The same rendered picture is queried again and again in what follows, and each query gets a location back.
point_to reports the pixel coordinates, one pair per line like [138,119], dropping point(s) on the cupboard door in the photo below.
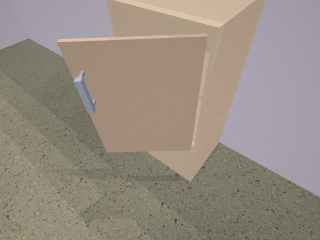
[146,88]

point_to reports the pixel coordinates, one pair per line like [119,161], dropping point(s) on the handle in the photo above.
[84,93]

